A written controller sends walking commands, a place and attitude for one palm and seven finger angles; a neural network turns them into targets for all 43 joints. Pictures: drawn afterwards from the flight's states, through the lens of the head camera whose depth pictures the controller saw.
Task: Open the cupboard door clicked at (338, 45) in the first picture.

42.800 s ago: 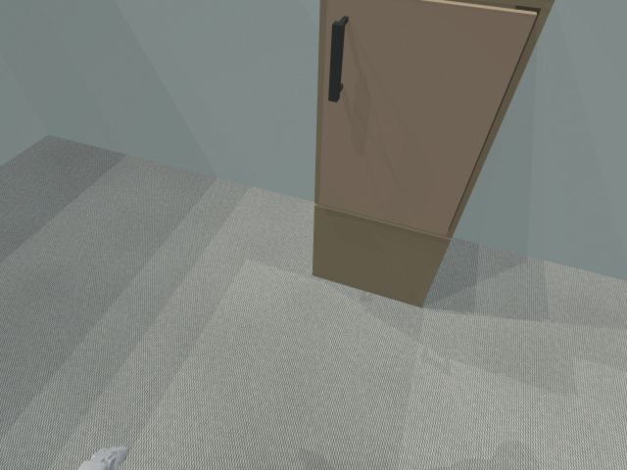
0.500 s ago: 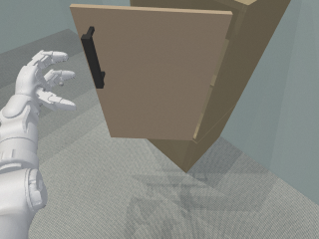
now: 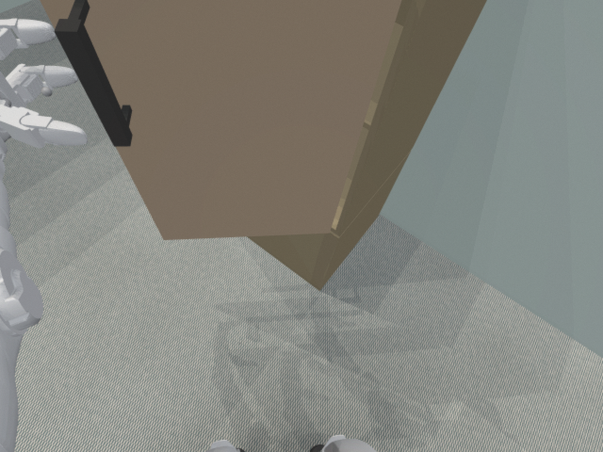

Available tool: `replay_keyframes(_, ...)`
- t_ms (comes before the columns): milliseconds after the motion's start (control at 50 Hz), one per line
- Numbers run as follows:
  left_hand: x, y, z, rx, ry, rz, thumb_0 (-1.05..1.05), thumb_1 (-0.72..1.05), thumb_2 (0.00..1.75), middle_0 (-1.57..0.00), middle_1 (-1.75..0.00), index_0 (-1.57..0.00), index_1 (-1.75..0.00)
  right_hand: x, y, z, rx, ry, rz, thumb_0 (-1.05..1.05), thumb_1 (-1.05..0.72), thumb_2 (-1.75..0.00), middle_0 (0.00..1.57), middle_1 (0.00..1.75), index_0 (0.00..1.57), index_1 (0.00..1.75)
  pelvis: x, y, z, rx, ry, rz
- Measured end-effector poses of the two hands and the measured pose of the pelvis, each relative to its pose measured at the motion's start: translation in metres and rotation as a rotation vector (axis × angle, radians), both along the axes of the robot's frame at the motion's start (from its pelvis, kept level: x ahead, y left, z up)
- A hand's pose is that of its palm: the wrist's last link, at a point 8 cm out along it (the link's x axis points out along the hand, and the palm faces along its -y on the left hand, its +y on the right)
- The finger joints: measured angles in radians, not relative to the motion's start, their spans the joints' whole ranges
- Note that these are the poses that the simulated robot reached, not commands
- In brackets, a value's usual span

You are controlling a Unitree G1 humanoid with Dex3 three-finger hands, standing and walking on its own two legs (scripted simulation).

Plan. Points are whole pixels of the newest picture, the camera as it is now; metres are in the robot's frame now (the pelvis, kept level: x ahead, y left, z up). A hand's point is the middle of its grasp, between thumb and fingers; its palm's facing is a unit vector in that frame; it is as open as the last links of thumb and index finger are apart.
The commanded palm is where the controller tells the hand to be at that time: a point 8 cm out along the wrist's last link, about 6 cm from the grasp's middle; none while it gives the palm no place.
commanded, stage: move the hooked fingers beside the handle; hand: left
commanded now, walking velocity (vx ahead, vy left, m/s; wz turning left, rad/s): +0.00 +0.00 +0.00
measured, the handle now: (103, 80) +0.55 +0.19 +0.14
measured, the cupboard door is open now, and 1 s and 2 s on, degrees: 43 43 41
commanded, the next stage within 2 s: slide the fingers in behind the handle in 0.76 s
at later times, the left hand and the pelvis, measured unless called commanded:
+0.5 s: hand (46, 108) +0.50 +0.24 +0.15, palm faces -0.02 -1.00 +0.03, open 14.0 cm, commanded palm +0.48 +0.29 +0.14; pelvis +0.01 +0.01 +0.00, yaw +1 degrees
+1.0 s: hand (63, 103) +0.50 +0.22 +0.16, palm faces -0.02 -1.00 +0.01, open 14.0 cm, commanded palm +0.48 +0.27 +0.14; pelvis -0.01 +0.00 +0.00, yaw +0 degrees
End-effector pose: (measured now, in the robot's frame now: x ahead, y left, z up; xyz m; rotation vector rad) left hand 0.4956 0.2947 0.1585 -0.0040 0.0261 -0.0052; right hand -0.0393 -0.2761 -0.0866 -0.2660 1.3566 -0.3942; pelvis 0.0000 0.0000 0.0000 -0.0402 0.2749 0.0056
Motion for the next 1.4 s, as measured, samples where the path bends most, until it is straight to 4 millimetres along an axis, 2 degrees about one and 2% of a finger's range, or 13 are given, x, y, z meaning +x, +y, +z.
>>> replay_keyframes(80,0.004,0.002,-0.005,-0.022,-0.006,-0.01,-0.01,-0.5,0.3,-0.3,-1.2,-0.3,-1.2,-0.002,0.005,0.0,0.009,0.026,-0.01,0.0,-0.9,-0.9,0.21,0.3,0.2,0.3,0.006,0.003,0.0,-0.001,0.012,-0.011)
replay_keyframes(160,0.001,0.009,-0.012,-0.017,0.0,-0.009,-0.01,-0.5,0.3,-0.3,-1.2,-0.3,-1.2,0.004,0.011,0.0,0.02,0.022,-0.017,0.0,-0.9,-0.9,0.21,0.3,0.2,0.3,0.012,0.005,0.001,-0.002,0.012,-0.017)
replay_keyframes(300,-0.009,0.014,-0.012,-0.009,-0.031,-0.005,-0.01,-0.5,0.3,-0.3,-1.2,-0.29,-1.2,0.031,0.017,-0.004,0.038,-0.021,0.015,0.0,-0.9,-0.9,0.21,0.3,0.2,0.3,0.017,0.01,0.0,-0.008,-0.002,-0.005)
replay_keyframes(440,-0.014,0.004,-0.007,-0.027,-0.02,-0.022,-0.01,-0.5,0.3,-0.3,-1.2,-0.29,-1.2,0.063,0.021,-0.009,0.05,-0.101,0.069,0.0,-0.9,-0.9,0.21,0.3,0.2,0.3,0.014,0.013,-0.001,-0.01,-0.017,0.013)
replay_keyframes(540,-0.017,0.0,-0.013,-0.021,0.007,-0.001,-0.01,-0.5,0.3,-0.3,-1.2,-0.3,-1.2,0.072,0.022,-0.01,0.052,-0.146,0.09,0.0,-0.9,-0.9,0.21,0.3,0.2,0.3,0.007,0.013,-0.002,-0.007,-0.02,0.011)
replay_keyframes(640,-0.021,-0.002,-0.007,-0.016,-0.044,0.014,-0.01,-0.5,0.3,-0.3,-1.2,-0.3,-1.2,0.062,0.02,-0.011,0.052,-0.14,0.09,0.0,-0.9,-0.9,0.21,0.3,0.2,0.3,0.001,0.01,-0.003,-0.006,-0.027,0.011)
replay_keyframes(800,-0.021,-0.001,-0.003,0.012,-0.008,0.01,-0.01,-0.5,0.3,-0.3,-1.2,-0.3,-1.2,0.026,0.011,-0.01,0.03,-0.073,0.058,0.0,-0.9,-0.9,0.21,0.3,0.2,0.3,-0.008,0.006,-0.005,-0.009,-0.024,0.02)
replay_keyframes(920,-0.019,-0.009,-0.003,-0.01,-0.027,-0.005,-0.01,-0.5,0.3,-0.3,-1.2,-0.3,-1.2,-0.001,0.006,-0.008,0.019,-0.018,0.031,0.0,-0.9,-0.9,0.21,0.3,0.2,0.3,-0.012,0.004,-0.005,-0.007,-0.019,0.013)
replay_keyframes(1020,-0.015,-0.021,-0.004,-0.012,-0.03,-0.018,-0.01,-0.5,0.3,-0.3,-1.2,-0.3,-1.2,-0.013,0.006,-0.007,0.019,-0.001,0.014,0.0,-0.9,-0.9,0.21,0.3,0.2,0.3,-0.013,0.003,-0.005,-0.008,-0.014,0.01)
replay_keyframes(1160,-0.009,-0.029,-0.009,-0.008,-0.015,-0.005,-0.01,-0.5,0.3,-0.3,-1.2,-0.3,-1.2,-0.013,0.009,-0.007,0.032,-0.015,0.001,0.0,-0.9,-0.9,0.21,0.3,0.2,0.3,-0.011,0.002,-0.005,-0.006,-0.009,0.001)
replay_keyframes(1400,0.0,-0.031,-0.01,-0.004,-0.014,0.003,-0.01,-0.5,0.3,-0.3,-1.21,-0.31,-1.21,0.012,0.013,-0.012,0.054,-0.038,0.032,0.0,-0.9,-0.9,0.21,0.3,0.2,0.3,-0.003,0.002,-0.005,-0.006,0.005,0.008)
